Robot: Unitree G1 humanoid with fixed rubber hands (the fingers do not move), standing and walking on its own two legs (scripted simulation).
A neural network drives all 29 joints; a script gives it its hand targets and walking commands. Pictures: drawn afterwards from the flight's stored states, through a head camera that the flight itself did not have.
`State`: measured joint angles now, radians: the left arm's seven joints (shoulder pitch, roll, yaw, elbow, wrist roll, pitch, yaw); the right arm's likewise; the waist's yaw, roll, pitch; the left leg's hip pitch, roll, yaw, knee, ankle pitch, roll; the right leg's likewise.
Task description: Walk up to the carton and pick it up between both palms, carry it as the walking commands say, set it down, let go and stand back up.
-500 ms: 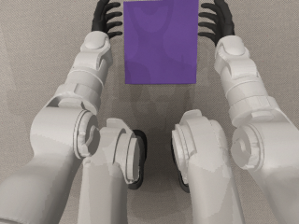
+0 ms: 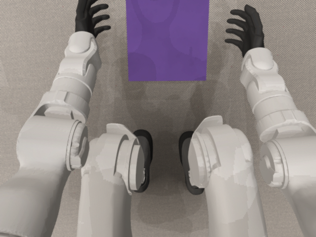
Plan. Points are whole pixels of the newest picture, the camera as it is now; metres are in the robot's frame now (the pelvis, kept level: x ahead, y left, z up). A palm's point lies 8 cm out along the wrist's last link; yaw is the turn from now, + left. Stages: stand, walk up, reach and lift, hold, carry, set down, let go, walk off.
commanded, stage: set down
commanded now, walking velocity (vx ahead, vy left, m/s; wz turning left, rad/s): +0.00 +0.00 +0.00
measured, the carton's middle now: (167, 42) +0.50 -0.02 -0.27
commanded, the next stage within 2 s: let go in 1.70 s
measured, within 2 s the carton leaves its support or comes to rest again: neither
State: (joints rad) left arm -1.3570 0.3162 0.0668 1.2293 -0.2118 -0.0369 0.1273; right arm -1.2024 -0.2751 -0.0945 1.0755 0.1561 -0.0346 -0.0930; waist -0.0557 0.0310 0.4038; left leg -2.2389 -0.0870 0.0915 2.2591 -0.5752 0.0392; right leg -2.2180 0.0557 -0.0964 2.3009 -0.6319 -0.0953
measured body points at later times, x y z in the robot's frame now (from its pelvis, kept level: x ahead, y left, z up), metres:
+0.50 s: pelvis -0.01 +0.00 +0.02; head +0.35 -0.03 +0.27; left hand +0.54 +0.16 -0.14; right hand +0.50 -0.21 -0.16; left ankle +0.12 +0.09 -0.32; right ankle +0.10 -0.08 -0.32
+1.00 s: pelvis -0.02 +0.00 +0.13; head +0.33 -0.03 +0.39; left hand +0.53 +0.14 -0.01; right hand +0.50 -0.22 -0.01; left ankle +0.12 +0.09 -0.32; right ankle +0.10 -0.08 -0.32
